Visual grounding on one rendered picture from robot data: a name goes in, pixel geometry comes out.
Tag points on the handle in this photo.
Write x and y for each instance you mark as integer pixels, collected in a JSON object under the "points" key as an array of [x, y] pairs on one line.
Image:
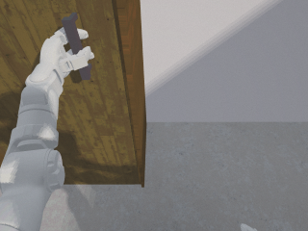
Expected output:
{"points": [[75, 42]]}

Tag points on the robot left hand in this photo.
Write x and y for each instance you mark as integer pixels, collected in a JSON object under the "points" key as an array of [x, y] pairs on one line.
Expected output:
{"points": [[52, 51]]}

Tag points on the left robot upper arm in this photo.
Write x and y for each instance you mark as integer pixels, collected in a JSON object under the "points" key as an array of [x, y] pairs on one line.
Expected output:
{"points": [[28, 179]]}

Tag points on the robot left forearm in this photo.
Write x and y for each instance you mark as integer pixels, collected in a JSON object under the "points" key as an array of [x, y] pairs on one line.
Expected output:
{"points": [[36, 126]]}

